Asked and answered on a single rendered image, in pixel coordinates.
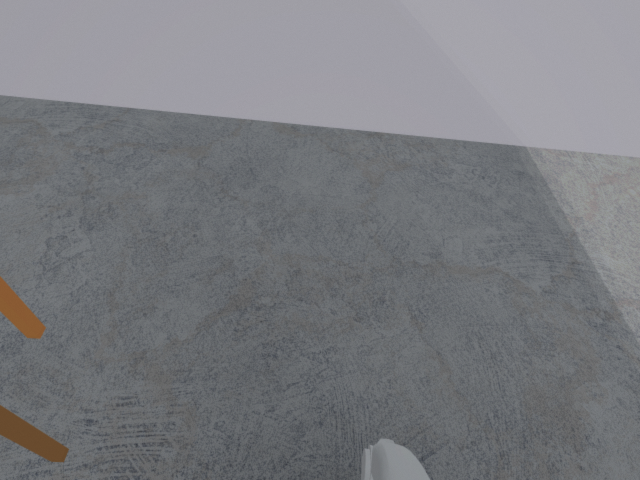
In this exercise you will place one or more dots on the chair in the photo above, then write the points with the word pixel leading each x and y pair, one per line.
pixel 21 432

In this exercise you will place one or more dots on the table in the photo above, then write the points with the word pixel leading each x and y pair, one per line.
pixel 18 313

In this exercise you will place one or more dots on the right robot thigh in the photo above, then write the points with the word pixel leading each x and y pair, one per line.
pixel 388 461

